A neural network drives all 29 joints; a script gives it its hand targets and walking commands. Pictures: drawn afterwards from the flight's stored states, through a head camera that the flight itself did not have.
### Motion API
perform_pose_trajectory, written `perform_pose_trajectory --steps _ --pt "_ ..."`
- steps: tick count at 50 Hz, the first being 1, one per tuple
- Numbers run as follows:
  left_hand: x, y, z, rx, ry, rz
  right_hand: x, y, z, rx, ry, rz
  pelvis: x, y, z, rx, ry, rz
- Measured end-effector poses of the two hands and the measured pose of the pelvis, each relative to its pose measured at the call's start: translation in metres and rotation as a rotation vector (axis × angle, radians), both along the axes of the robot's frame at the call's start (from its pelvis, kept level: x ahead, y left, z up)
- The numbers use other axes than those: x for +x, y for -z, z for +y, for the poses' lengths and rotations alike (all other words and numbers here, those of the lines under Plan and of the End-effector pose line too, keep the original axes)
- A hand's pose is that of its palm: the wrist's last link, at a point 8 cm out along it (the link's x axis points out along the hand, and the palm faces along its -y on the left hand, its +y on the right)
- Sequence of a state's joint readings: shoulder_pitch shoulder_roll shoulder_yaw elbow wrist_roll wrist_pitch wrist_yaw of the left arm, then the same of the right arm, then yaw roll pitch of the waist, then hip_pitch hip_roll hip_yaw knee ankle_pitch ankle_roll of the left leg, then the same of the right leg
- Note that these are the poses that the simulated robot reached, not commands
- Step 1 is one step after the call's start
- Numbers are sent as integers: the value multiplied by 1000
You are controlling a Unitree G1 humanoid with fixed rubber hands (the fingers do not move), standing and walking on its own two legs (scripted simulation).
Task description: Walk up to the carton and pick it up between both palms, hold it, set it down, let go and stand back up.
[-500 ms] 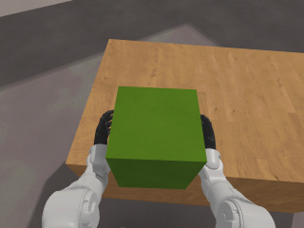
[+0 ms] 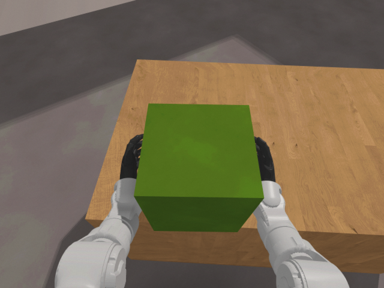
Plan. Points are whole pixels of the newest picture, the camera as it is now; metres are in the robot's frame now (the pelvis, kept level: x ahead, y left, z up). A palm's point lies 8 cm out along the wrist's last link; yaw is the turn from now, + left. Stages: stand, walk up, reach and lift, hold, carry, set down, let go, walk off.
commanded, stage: reach and lift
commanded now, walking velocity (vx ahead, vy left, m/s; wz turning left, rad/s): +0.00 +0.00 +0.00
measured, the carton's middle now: (197, 173) +0.37 -0.01 -0.01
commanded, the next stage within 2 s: none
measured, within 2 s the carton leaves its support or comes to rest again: neither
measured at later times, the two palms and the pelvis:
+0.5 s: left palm (127, 162) +0.37 +0.13 +0.06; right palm (273, 163) +0.35 -0.17 +0.06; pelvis +0.00 -0.01 +0.02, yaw +1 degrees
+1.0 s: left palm (111, 146) +0.37 +0.15 +0.12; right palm (273, 145) +0.36 -0.15 +0.11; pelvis +0.00 -0.01 +0.03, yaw +1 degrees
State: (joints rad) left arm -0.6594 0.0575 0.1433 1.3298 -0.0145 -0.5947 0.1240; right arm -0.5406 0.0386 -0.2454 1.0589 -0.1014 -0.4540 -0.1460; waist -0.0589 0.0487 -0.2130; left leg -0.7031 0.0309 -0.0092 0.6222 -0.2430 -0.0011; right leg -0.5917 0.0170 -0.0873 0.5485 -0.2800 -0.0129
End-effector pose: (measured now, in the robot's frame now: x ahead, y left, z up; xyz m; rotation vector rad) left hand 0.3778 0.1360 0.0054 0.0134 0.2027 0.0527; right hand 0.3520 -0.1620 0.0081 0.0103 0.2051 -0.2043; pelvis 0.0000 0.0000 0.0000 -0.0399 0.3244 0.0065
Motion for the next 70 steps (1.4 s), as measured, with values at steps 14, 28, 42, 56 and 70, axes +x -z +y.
perform_pose_trajectory --steps 14,28,42,56,70 --pt "-4 -23 2 -7 -14 -38 1 -28 1 -17 -14 -38 5 -12 -5 9 -13 -71" --pt "-8 -56 -3 7 -4 -49 -5 -57 -3 -15 -7 -47 -3 -20 -10 21 -2 -149" --pt "-8 -87 8 17 -27 -44 2 -84 7 44 -22 -43 0 -24 -9 24 -6 -216" --pt "-15 -129 11 30 -32 -49 -2 -122 10 23 -33 -48 4 -26 -6 28 -16 -324" --pt "-33 -152 13 33 -21 -24 -22 -136 11 17 -28 -30 -17 -25 1 26 0 -386"
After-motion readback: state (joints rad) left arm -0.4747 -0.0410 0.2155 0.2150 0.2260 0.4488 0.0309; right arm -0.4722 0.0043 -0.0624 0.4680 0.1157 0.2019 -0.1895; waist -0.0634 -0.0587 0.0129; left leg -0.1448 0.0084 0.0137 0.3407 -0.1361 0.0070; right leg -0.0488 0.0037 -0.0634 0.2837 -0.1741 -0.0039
